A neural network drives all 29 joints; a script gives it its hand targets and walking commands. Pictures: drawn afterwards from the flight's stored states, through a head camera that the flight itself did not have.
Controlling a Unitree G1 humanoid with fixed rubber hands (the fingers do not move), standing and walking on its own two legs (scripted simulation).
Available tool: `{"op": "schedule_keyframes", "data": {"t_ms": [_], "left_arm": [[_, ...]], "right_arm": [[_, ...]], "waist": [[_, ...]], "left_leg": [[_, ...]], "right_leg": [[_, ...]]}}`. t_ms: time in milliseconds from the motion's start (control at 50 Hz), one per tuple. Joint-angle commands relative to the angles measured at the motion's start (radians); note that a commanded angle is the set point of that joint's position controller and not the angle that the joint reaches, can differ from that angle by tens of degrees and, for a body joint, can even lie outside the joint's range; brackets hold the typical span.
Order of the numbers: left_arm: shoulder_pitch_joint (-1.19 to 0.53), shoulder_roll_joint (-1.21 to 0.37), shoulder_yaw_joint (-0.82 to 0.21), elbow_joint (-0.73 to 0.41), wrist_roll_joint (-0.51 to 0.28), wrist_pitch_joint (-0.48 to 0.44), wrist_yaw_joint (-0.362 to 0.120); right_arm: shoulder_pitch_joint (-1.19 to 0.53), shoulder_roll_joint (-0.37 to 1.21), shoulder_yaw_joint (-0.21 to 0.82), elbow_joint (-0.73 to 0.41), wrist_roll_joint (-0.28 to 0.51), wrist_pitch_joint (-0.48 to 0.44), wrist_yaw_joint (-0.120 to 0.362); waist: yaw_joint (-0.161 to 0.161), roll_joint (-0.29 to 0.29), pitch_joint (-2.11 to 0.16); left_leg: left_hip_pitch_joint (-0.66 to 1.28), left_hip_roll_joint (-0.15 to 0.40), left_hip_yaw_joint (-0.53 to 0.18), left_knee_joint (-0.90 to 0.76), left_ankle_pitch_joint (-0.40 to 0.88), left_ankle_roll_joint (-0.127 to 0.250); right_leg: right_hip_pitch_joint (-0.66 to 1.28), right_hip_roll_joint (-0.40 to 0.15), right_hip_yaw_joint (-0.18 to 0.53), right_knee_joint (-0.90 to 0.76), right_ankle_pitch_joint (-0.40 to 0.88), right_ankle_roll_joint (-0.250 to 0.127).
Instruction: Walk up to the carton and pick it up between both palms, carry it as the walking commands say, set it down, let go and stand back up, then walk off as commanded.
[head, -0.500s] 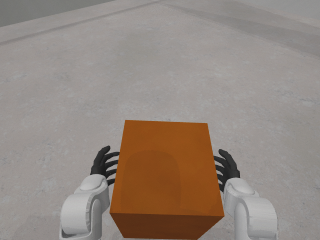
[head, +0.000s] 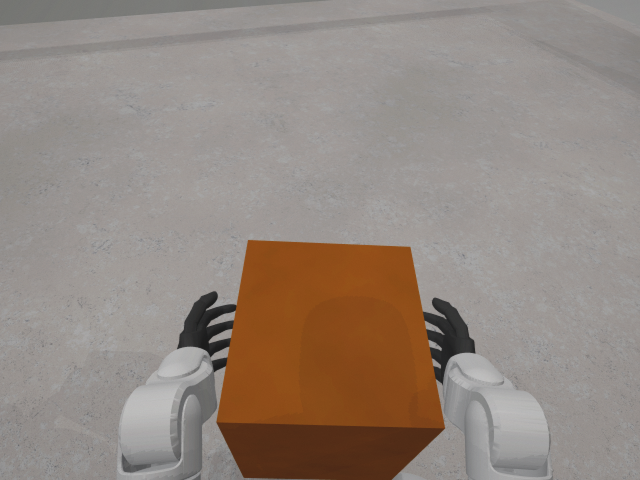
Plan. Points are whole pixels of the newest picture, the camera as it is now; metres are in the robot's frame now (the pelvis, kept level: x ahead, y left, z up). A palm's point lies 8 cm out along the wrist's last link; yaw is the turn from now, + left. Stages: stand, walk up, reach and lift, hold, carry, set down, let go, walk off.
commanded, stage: carry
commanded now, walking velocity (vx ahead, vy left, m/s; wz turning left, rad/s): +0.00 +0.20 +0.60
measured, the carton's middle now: (323, 367) +0.26 +0.01 +0.00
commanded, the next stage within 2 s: none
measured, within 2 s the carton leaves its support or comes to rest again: neither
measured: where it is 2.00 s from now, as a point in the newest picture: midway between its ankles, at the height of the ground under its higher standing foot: outside the picture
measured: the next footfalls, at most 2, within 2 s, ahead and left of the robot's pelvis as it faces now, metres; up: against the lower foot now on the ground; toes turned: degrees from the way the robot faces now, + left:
right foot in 0.16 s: +0.06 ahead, -0.04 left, +0.00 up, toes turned -5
left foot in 0.54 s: -0.03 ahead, +0.34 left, +0.00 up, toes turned +28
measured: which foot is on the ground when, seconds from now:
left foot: down 0.00-0.18, up 0.20-0.52, down 0.54-0.90, up 0.92-1.00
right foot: up 0.00-0.14, down 0.16-0.52, up 0.54-0.86, down 0.88-1.00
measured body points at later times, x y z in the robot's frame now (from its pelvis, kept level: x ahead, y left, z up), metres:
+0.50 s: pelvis -0.05 +0.15 +0.01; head -0.06 +0.14 +0.46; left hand +0.14 +0.36 +0.10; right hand +0.24 +0.08 +0.10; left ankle -0.06 +0.31 -0.70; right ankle +0.03 -0.04 -0.72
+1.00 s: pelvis -0.14 +0.27 +0.02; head -0.13 +0.25 +0.47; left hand +0.00 +0.52 +0.10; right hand +0.15 +0.27 +0.09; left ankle -0.15 +0.35 -0.65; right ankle -0.07 +0.19 -0.72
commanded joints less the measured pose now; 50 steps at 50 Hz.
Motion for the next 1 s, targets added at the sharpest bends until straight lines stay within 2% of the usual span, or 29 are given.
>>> {"op": "schedule_keyframes", "data": {"t_ms": [0,60,100,140,160,180,200,220,240,300,380,460,480,500,520,540,560,620,700,760,800,840,860,880,900,920,940,960,980], "left_arm": [[-0.542,-0.979,-0.742,-0.259,-0.396,-0.082,-0.168],[-0.482,-0.945,-0.704,-0.246,-0.368,-0.091,-0.159],[-0.428,-0.924,-0.676,-0.214,-0.351,-0.083,-0.154],[-0.387,-0.908,-0.641,-0.188,-0.334,-0.081,-0.153],[-0.369,-0.907,-0.629,-0.175,-0.327,-0.078,-0.151],[-0.343,-0.894,-0.591,-0.120,-0.297,-0.083,-0.147],[-0.324,-0.878,-0.580,-0.125,-0.285,-0.080,-0.145],[-0.345,-0.879,-0.591,-0.151,-0.283,-0.083,-0.141],[-0.378,-0.880,-0.605,-0.189,-0.286,-0.085,-0.140],[-0.382,-0.843,-0.594,-0.197,-0.278,-0.071,-0.138],[-0.372,-0.791,-0.575,-0.193,-0.275,-0.047,-0.134],[-0.387,-0.782,-0.589,-0.185,-0.279,-0.030,-0.127],[-0.402,-0.787,-0.599,-0.191,-0.281,-0.030,-0.125],[-0.426,-0.780,-0.615,-0.202,-0.286,-0.028,-0.124],[-0.426,-0.779,-0.622,-0.187,-0.285,-0.019,-0.125],[-0.418,-0.789,-0.641,-0.178,-0.299,-0.010,-0.127],[-0.454,-0.829,-0.671,-0.181,-0.329,-0.012,-0.136],[-0.533,-0.980,-0.755,-0.236,-0.396,-0.039,-0.160],[-0.522,-0.974,-0.729,-0.274,-0.390,-0.081,-0.159],[-0.455,-0.951,-0.699,-0.249,-0.368,-0.084,-0.154],[-0.410,-0.944,-0.675,-0.215,-0.358,-0.081,-0.152],[-0.382,-0.928,-0.643,-0.200,-0.341,-0.078,-0.147],[-0.354,-0.920,-0.628,-0.189,-0.329,-0.076,-0.145],[-0.347,-0.909,-0.614,-0.170,-0.309,-0.077,-0.140],[-0.333,-0.902,-0.591,-0.138,-0.290,-0.080,-0.139],[-0.334,-0.892,-0.595,-0.162,-0.284,-0.079,-0.138],[-0.375,-0.884,-0.611,-0.193,-0.287,-0.079,-0.135],[-0.396,-0.871,-0.617,-0.222,-0.286,-0.074,-0.136],[-0.379,-0.865,-0.609,-0.208,-0.280,-0.064,-0.133]], "right_arm": [[-0.410,0.958,0.587,-0.213,0.257,-0.077,0.130],[-0.397,0.931,0.616,-0.226,0.262,-0.081,0.128],[-0.381,0.905,0.626,-0.227,0.265,-0.072,0.125],[-0.387,0.890,0.647,-0.232,0.273,-0.062,0.120],[-0.401,0.884,0.659,-0.241,0.279,-0.055,0.120],[-0.434,0.871,0.673,-0.267,0.289,-0.045,0.122],[-0.463,0.851,0.670,-0.284,0.297,-0.038,0.124],[-0.456,0.872,0.674,-0.257,0.303,-0.038,0.127],[-0.453,0.883,0.679,-0.251,0.312,-0.039,0.133],[-0.433,0.875,0.671,-0.217,0.315,-0.025,0.130],[-0.437,0.857,0.644,-0.196,0.297,-0.004,0.110],[-0.400,0.847,0.602,-0.141,0.267,0.016,0.105],[-0.401,0.848,0.596,-0.144,0.266,0.013,0.106],[-0.361,0.842,0.576,-0.116,0.248,0.015,0.104],[-0.358,0.825,0.559,-0.110,0.238,0.015,0.102],[-0.324,0.790,0.536,-0.098,0.213,0.012,0.104],[-0.338,0.834,0.545,-0.118,0.235,0.003,0.108],[-0.379,0.937,0.553,-0.179,0.247,-0.045,0.122],[-0.404,0.955,0.603,-0.230,0.266,-0.076,0.130],[-0.395,0.922,0.628,-0.255,0.273,-0.075,0.130],[-0.393,0.904,0.642,-0.262,0.277,-0.070,0.126],[-0.402,0.900,0.657,-0.253,0.288,-0.057,0.126],[-0.407,0.889,0.670,-0.263,0.292,-0.053,0.123],[-0.406,0.884,0.670,-0.248,0.291,-0.042,0.125],[-0.439,0.874,0.684,-0.276,0.308,-0.032,0.130],[-0.464,0.879,0.684,-0.284,0.314,-0.034,0.129],[-0.448,0.877,0.680,-0.267,0.317,-0.034,0.134],[-0.429,0.880,0.678,-0.256,0.316,-0.030,0.135],[-0.410,0.887,0.678,-0.231,0.317,-0.020,0.133]], "waist": [[-0.040,0.201,-0.318],[-0.046,0.173,-0.340],[-0.044,0.162,-0.349],[-0.027,0.126,-0.355],[-0.008,0.084,-0.365],[-0.003,-0.338,-0.301],[-0.017,-0.320,-0.228],[-0.022,-0.101,-0.214],[-0.026,-0.007,-0.231],[-0.034,-0.102,-0.202],[-0.024,-0.237,-0.203],[-0.023,-0.263,-0.228],[-0.035,-0.190,-0.256],[-0.047,-0.037,-0.253],[-0.055,0.183,-0.225],[-0.076,0.398,-0.235],[-0.072,0.323,-0.249],[-0.041,0.284,-0.308],[-0.046,0.167,-0.322],[-0.047,0.156,-0.338],[-0.044,0.152,-0.350],[-0.030,0.135,-0.348],[-0.015,0.109,-0.354],[0.000,-0.049,-0.354],[-0.004,-0.400,-0.280],[-0.021,-0.179,-0.210],[-0.026,-0.056,-0.195],[-0.033,0.002,-0.194],[-0.037,-0.022,-0.187]], "left_leg": [[0.248,0.194,-0.261,-0.234,0.221,0.154],[0.229,0.229,-0.359,-0.272,0.247,0.182],[0.215,0.212,-0.371,-0.284,0.296,0.166],[0.070,0.152,-0.312,-0.281,0.254,0.091],[-0.090,0.091,-0.250,-0.239,0.164,0.014],[-0.273,-0.047,-0.077,0.074,-0.132,-0.037],[-0.325,0.009,-0.064,0.413,-0.296,-0.047],[-0.314,0.045,-0.128,0.541,-0.241,-0.050],[-0.284,0.073,-0.143,0.570,-0.184,-0.051],[-0.216,0.057,-0.047,0.424,-0.135,-0.074],[-0.069,0.040,0.051,0.197,-0.135,-0.073],[0.039,0.003,0.109,-0.037,-0.075,-0.059],[0.135,-0.022,0.106,-0.139,-0.032,-0.047],[0.241,0.004,0.036,-0.223,0.021,-0.033],[0.331,0.173,-0.195,-0.282,0.201,0.013],[0.369,0.359,-0.506,-0.305,0.445,0.124],[0.361,0.334,-0.423,-0.235,0.543,0.148],[0.334,0.203,-0.236,-0.183,0.382,0.130],[0.270,0.212,-0.328,-0.261,0.203,0.170],[0.262,0.230,-0.410,-0.313,0.218,0.180],[0.239,0.214,-0.411,-0.333,0.283,0.159],[0.134,0.153,-0.345,-0.353,0.275,0.089],[0.006,0.107,-0.295,-0.328,0.221,0.026],[-0.172,0.008,-0.173,-0.221,0.103,-0.072],[-0.265,-0.060,-0.049,0.246,-0.260,-0.066],[-0.310,0.035,-0.093,0.478,-0.249,-0.064],[-0.295,0.066,-0.133,0.539,-0.221,-0.062],[-0.276,0.088,-0.133,0.526,-0.172,-0.059],[-0.268,0.079,-0.099,0.478,-0.141,-0.062]], "right_leg": [[-0.005,0.048,0.007,-0.058,0.055,-0.023],[0.085,0.088,0.004,-0.207,0.067,-0.041],[0.183,0.114,0.000,-0.330,0.075,-0.056],[0.435,0.108,-0.021,-0.575,0.157,-0.086],[0.656,0.035,0.021,-0.740,0.204,-0.116],[0.684,-0.330,0.410,-0.844,0.344,-0.241],[0.548,-0.496,0.471,-0.868,0.500,-0.331],[0.492,-0.448,0.402,-0.841,0.527,-0.312],[0.484,-0.379,0.271,-0.798,0.524,-0.261],[0.485,-0.228,0.011,-0.724,0.655,-0.161],[0.423,-0.255,-0.093,-0.735,0.574,-0.127],[0.450,-0.286,-0.117,-0.660,0.610,-0.065],[0.423,-0.259,-0.137,-0.566,0.530,-0.029],[0.311,-0.200,-0.162,-0.415,0.382,0.000],[0.093,-0.117,-0.160,-0.228,-0.055,0.032],[-0.138,0.029,-0.116,-0.040,-0.275,0.074],[-0.131,0.006,-0.002,0.090,-0.240,0.041],[-0.106,-0.004,0.024,0.098,-0.004,0.001],[0.011,0.052,0.016,-0.075,0.067,-0.027],[0.101,0.096,0.013,-0.221,0.067,-0.041],[0.197,0.127,-0.002,-0.334,0.075,-0.056],[0.404,0.132,-0.036,-0.539,0.121,-0.078],[0.596,0.080,-0.018,-0.692,0.173,-0.096],[0.773,-0.090,0.128,-0.801,0.160,-0.166],[0.629,-0.470,0.471,-0.879,0.399,-0.318],[0.539,-0.480,0.385,-0.854,0.532,-0.327],[0.480,-0.431,0.295,-0.818,0.543,-0.290],[0.477,-0.344,0.167,-0.778,0.582,-0.237],[0.497,-0.287,0.083,-0.750,0.647,-0.193]]}}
